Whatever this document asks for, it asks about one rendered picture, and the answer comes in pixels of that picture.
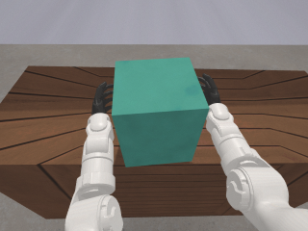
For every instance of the carton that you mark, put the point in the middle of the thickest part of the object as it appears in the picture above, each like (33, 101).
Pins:
(159, 110)

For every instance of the left robot hand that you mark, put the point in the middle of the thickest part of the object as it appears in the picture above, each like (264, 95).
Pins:
(99, 102)

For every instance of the right robot forearm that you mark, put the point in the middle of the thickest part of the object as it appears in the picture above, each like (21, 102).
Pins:
(229, 142)

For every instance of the right robot hand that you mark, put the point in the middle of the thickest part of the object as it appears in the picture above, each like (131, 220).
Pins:
(210, 89)

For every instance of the pedestal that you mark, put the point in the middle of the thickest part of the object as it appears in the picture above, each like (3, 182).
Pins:
(43, 122)

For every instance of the robot right upper arm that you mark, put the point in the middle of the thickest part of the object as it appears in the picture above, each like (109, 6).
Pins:
(261, 194)

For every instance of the left robot forearm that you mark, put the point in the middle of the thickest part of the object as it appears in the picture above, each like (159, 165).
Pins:
(97, 167)

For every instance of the robot left upper arm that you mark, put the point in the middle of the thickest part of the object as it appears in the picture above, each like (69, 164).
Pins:
(100, 213)

